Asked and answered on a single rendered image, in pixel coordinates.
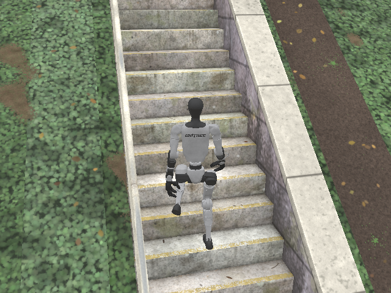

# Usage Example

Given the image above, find stairs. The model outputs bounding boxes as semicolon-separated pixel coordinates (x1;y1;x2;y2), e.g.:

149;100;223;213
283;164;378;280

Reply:
109;0;294;293

